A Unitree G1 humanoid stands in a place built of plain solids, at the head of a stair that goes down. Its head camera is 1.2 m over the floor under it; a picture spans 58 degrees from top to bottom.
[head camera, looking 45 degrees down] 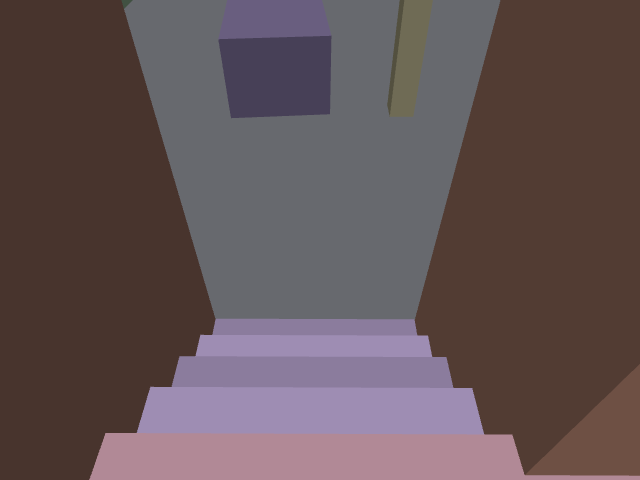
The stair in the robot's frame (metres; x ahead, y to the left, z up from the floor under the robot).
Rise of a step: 0.20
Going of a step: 0.23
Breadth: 1.10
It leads straight ahead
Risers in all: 5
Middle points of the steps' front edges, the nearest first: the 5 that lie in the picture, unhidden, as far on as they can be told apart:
0.46 0.03 0.00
0.69 0.03 -0.20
0.92 0.03 -0.40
1.16 0.03 -0.60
1.39 0.03 -0.80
